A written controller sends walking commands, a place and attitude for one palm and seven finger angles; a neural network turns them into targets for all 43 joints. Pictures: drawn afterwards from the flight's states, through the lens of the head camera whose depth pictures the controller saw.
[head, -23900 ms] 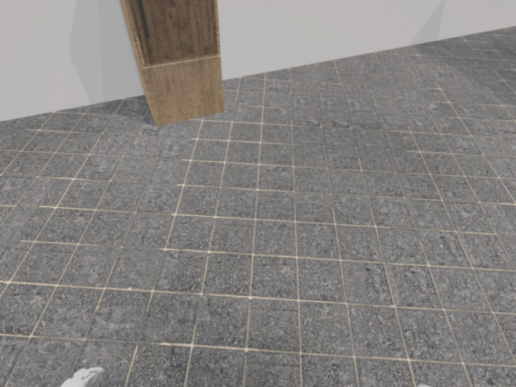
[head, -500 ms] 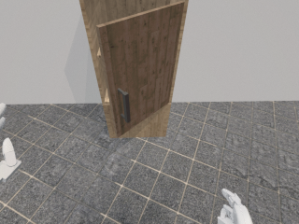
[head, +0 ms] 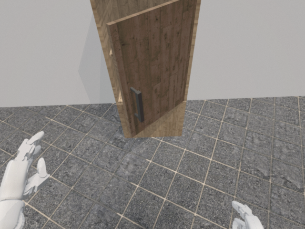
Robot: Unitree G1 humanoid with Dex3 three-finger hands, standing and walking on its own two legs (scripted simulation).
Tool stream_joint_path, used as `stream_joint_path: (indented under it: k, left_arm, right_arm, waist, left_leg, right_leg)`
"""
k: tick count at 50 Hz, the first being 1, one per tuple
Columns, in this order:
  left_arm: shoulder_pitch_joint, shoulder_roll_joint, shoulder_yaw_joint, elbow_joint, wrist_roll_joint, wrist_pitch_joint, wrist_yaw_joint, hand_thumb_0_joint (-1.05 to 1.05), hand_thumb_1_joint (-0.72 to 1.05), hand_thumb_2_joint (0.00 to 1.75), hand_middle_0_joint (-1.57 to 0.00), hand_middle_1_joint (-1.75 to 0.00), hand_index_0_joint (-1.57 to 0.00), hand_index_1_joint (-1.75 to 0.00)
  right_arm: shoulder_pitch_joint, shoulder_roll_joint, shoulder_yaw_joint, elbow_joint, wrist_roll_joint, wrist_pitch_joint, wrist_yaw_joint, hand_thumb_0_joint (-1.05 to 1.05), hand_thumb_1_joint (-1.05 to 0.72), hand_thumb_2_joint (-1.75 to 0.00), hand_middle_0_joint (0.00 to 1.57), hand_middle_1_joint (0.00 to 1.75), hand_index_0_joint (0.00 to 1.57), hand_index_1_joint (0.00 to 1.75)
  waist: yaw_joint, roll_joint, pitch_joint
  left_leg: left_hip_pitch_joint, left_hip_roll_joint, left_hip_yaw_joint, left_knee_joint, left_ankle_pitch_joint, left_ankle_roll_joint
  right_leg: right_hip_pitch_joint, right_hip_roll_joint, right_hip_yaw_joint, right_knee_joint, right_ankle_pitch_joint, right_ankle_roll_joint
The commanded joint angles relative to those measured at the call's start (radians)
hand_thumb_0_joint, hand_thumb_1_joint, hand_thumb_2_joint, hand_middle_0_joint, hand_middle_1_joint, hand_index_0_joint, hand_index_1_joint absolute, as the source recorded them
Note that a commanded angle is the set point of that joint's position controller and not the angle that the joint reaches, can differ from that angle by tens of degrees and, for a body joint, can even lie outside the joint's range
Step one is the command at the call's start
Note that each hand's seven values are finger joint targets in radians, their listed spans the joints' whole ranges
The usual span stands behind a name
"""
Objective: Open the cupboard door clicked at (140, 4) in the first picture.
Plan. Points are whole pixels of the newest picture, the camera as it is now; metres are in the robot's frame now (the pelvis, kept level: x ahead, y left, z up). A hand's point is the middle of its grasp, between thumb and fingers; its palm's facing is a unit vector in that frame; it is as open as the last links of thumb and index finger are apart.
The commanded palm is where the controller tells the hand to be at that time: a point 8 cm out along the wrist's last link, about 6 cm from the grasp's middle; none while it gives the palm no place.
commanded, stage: let the arm hang, fingers relaxed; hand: left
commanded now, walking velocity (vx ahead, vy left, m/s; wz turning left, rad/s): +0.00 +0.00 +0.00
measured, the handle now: (137, 105) +0.63 +0.12 -0.11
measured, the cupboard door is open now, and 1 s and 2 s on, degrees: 41 41 41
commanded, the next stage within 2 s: look to check the result in 1.02 s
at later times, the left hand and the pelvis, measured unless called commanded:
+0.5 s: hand out of the picture -0.04 +0.17 -0.17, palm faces +0.01 -0.97 -0.23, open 7.3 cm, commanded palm none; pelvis +0.00 -0.03 +0.00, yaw +0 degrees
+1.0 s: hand out of the picture +0.03 +0.13 -0.17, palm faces +0.01 -0.98 -0.19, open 7.3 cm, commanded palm none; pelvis +0.02 -0.03 +0.01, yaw -1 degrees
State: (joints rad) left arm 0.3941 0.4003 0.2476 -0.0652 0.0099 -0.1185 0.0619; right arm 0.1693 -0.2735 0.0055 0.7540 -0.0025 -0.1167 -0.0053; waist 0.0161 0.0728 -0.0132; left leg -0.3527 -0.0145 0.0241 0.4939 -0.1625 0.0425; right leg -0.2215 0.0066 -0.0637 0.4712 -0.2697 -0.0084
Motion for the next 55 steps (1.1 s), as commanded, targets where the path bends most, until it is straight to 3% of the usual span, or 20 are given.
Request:
stream_joint_path:
  k: [1, 3, 4, 5, 7, 9, 14, 22, 31, 48, 55]
  left_arm:
    - [-0.018, -0.005, -0.144, 0.36, 0.027, 0.105, -0.06, 0.0, 0.9, 0.9, -0.2, -0.3, -0.2, -0.3]
    - [-0.071, 0.02, -0.151, 0.481, 0.03, 0.102, -0.061, 0.0, 0.9, 0.9, -0.2, -0.3, -0.2, -0.3]
    - [-0.1, 0.026, -0.156, 0.541, 0.029, 0.103, -0.06, 0.0, 0.9, 0.9, -0.2, -0.3, -0.2, -0.3]
    - [-0.121, 0.027, -0.168, 0.598, 0.026, 0.106, -0.057, 0.0, 0.9, 0.9, -0.2, -0.3, -0.2, -0.3]
    - [-0.148, 0.006, -0.192, 0.703, 0.018, 0.112, -0.051, 0.0, 0.9, 0.9, -0.2, -0.3, -0.2, -0.3]
    - [-0.138, -0.01, -0.206, 0.797, 0.013, 0.118, -0.047, 0.0, 0.9, 0.9, -0.2, -0.3, -0.2, -0.3]
    - [-0.084, -0.052, -0.212, 0.984, 0.003, 0.114, -0.042, 0.0, 0.9, 0.9, -0.2, -0.3, -0.2, -0.3]
    - [-0.084, -0.08, -0.226, 1.132, 0.0, 0.11, -0.04, 0.0, 0.9, 0.9, -0.2, -0.3, -0.2, -0.3]
    - [-0.068, -0.107, -0.228, 1.181, -0.002, 0.11, -0.029, 0.0, 0.9, 0.9, -0.2, -0.3, -0.2, -0.3]
    - [-0.05, -0.146, -0.226, 1.187, -0.006, 0.103, -0.021, 0.0, 0.9, 0.9, -0.2, -0.3, -0.2, -0.3]
    - [-0.033, -0.153, -0.225, 1.19, -0.006, 0.099, -0.019, 0.0, 0.9, 0.9, -0.2, -0.3, -0.2, -0.3]
  right_arm:
    - [-0.015, -0.186, -0.056, -0.017, -0.013, 0.034, 0.0, 0.0, -0.9, -0.9, 0.2, 0.3, 0.2, 0.3]
    - [-0.034, -0.186, -0.051, 0.007, -0.02, 0.049, 0.002, 0.0, -0.9, -0.9, 0.2, 0.3, 0.2, 0.3]
    - [-0.03, -0.181, -0.049, 0.021, -0.021, 0.059, 0.002, 0.0, -0.9, -0.9, 0.2, 0.3, 0.2, 0.3]
    - [-0.03, -0.171, -0.046, 0.035, -0.021, 0.072, 0.003, 0.0, -0.9, -0.9, 0.2, 0.3, 0.2, 0.3]
    - [-0.022, -0.134, -0.034, 0.074, -0.027, 0.091, 0.003, 0.0, -0.9, -0.9, 0.2, 0.3, 0.2, 0.3]
    - [-0.023, -0.108, -0.024, 0.11, -0.028, 0.102, -0.001, 0.0, -0.9, -0.9, 0.2, 0.3, 0.2, 0.3]
    - [0.021, -0.056, -0.018, 0.193, -0.023, 0.115, -0.016, 0.0, -0.9, -0.9, 0.2, 0.3, 0.2, 0.3]
    - [0.103, -0.051, -0.027, 0.293, -0.016, 0.123, -0.029, 0.0, -0.9, -0.9, 0.2, 0.3, 0.2, 0.3]
    - [0.138, -0.006, -0.021, 0.348, -0.019, 0.123, -0.029, 0.0, -0.9, -0.9, 0.2, 0.3, 0.2, 0.3]
    - [0.156, 0.047, -0.012, 0.38, -0.018, 0.113, -0.037, 0.0, -0.9, -0.9, 0.2, 0.3, 0.2, 0.3]
    - [0.157, 0.043, -0.015, 0.376, -0.015, 0.113, -0.041, 0.0, -0.9, -0.9, 0.2, 0.3, 0.2, 0.3]
  waist:
    - [-0.014, -0.158, -0.077]
    - [-0.011, -0.266, -0.076]
    - [-0.016, -0.293, -0.073]
    - [-0.022, -0.273, -0.059]
    - [-0.031, -0.144, -0.032]
    - [-0.024, 0.007, -0.006]
    - [-0.016, 0.115, -0.013]
    - [-0.028, -0.06, 0.071]
    - [-0.025, -0.121, 0.102]
    - [-0.017, -0.051, 0.095]
    - [-0.018, -0.068, 0.073]
  left_leg:
    - [0.04, 0.17, -0.19, -0.057, 0.2, 0.041]
    - [0.05, 0.138, -0.176, -0.042, 0.136, 0.035]
    - [0.071, 0.12, -0.159, -0.027, 0.117, 0.027]
    - [0.095, 0.102, -0.145, -0.017, 0.09, 0.016]
    - [0.13, 0.086, -0.122, -0.028, 0.089, 0.004]
    - [0.116, 0.097, -0.136, -0.08, 0.059, 0.003]
    - [0.112, 0.098, -0.13, -0.104, -0.005, -0.005]
    - [0.15, 0.111, -0.127, -0.124, -0.023, -0.005]
    - [0.159, 0.107, -0.105, -0.138, -0.008, -0.006]
    - [0.172, 0.109, -0.084, -0.135, 0.111, -0.013]
    - [0.2, 0.111, -0.078, -0.122, 0.132, -0.012]
  right_leg:
    - [-0.01, -0.047, 0.08, 0.06, -0.002, -0.033]
    - [-0.004, -0.082, 0.12, 0.003, 0.04, -0.046]
    - [-0.018, -0.102, 0.138, -0.02, 0.05, -0.054]
    - [-0.05, -0.12, 0.156, -0.044, 0.026, -0.067]
    - [-0.069, -0.131, 0.171, -0.063, 0.033, -0.073]
    - [-0.044, -0.109, 0.158, -0.064, 0.003, -0.06]
    - [0.029, -0.111, 0.155, -0.12, 0.011, -0.063]
    - [-0.018, -0.112, 0.131, -0.188, -0.038, -0.065]
    - [-0.024, -0.112, 0.13, -0.196, -0.054, -0.059]
    - [0.037, -0.114, 0.125, -0.176, 0.122, -0.046]
    - [0.05, -0.111, 0.121, -0.179, 0.168, -0.043]
